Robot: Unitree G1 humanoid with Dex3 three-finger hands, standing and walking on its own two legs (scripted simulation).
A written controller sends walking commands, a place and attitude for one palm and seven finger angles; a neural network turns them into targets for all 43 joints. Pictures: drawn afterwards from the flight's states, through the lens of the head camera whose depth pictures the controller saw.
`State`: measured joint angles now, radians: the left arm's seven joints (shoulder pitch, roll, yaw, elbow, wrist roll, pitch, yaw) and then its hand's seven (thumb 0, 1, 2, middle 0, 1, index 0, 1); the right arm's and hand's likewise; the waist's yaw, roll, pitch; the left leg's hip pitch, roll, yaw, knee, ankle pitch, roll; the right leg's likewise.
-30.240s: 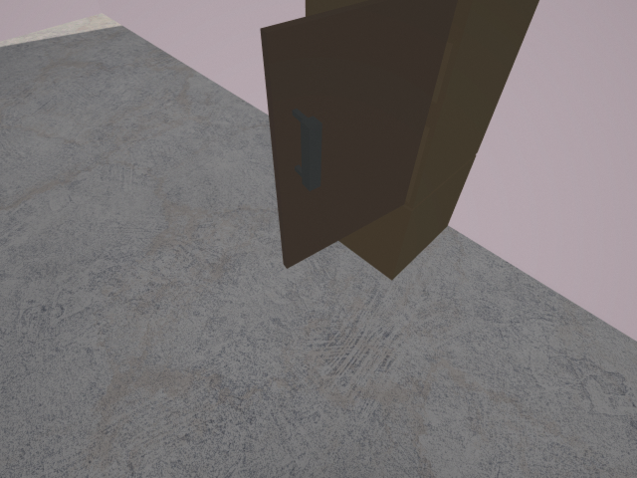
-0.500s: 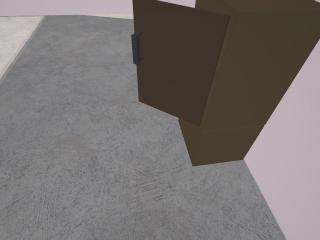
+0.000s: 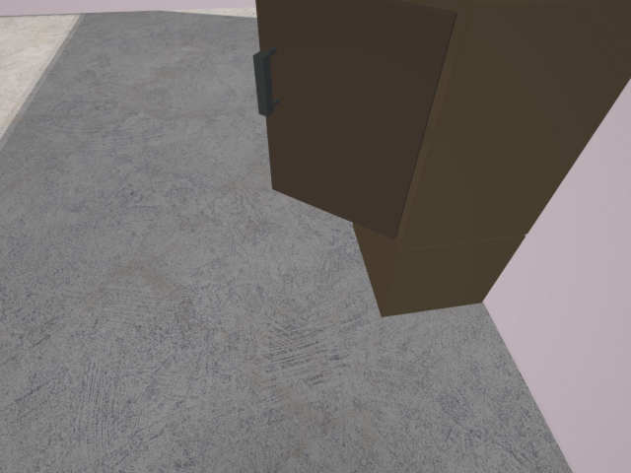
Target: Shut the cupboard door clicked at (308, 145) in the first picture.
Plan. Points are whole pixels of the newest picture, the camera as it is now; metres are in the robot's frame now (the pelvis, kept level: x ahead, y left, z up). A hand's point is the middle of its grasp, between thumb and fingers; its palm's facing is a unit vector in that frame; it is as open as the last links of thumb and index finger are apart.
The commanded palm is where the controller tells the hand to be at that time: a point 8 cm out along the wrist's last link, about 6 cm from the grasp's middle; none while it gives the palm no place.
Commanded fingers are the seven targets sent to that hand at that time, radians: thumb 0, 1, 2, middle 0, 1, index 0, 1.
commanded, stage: look to check the result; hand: left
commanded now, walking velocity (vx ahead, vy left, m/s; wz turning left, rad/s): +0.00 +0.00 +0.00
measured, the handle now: (269, 81) +0.93 +0.16 +0.03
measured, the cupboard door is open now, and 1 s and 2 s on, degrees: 51 51 51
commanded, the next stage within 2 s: walk to a spot facing it in 0.18 s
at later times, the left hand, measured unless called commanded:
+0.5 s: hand out of the picture +0.06 +0.21 -0.18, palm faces +0.05 -0.96 -0.27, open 7.3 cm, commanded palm none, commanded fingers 0.00 0.90 0.90 -0.20 -0.30 -0.20 -0.30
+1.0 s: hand out of the picture +0.04 +0.24 -0.17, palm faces +0.33 -0.90 -0.28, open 7.3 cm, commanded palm none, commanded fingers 0.00 0.90 0.90 -0.20 -0.30 -0.20 -0.30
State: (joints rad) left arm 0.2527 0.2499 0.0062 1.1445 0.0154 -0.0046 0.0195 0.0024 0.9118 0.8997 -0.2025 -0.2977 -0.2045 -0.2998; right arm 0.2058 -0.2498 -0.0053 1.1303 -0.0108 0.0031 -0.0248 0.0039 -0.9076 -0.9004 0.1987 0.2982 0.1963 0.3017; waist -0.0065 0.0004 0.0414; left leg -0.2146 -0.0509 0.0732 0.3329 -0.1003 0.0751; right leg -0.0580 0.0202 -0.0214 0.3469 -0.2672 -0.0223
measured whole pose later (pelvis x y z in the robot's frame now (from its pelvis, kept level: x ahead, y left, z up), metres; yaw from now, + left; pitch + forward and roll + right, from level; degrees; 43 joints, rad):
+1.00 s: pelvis +0.01 +0.01 -0.01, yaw +21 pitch +2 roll -2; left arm 0.13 0.24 0.07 0.87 0.02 0.04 0.02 0.00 0.91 0.90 -0.20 -0.30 -0.20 -0.30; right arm 0.22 -0.21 -0.05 0.93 -0.04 0.05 0.00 0.00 -0.91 -0.90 0.20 0.30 0.20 0.30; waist -0.04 0.03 0.10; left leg -0.40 -0.04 -0.09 0.50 -0.14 0.03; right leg -0.43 -0.03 0.01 0.86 -0.44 0.05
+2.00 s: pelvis +0.11 +0.04 +0.00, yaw +61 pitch +1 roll +1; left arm 0.29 0.18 0.05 0.93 0.03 -0.05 0.01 0.00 0.91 0.90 -0.20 -0.30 -0.21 -0.30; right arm 0.24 -0.24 -0.08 0.95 -0.03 0.04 0.04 0.01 -0.91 -0.90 0.20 0.30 0.19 0.30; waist -0.03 0.01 0.05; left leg -0.58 0.04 0.02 1.15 -0.27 -0.01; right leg -0.15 -0.10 -0.21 0.42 -0.28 0.00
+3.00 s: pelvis +0.22 +0.37 +0.00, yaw +68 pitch +1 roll +0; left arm 0.25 0.17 0.07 1.00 0.03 0.01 0.01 -0.01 0.94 0.90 -0.21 -0.30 -0.21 -0.30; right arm 0.16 -0.17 -0.04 0.97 -0.02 0.02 -0.02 0.00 -0.91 -0.90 0.20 0.30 0.19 0.30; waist 0.01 0.00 0.08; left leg -0.46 0.05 0.01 0.87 -0.38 -0.06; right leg -0.28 0.04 0.00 0.43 -0.18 -0.04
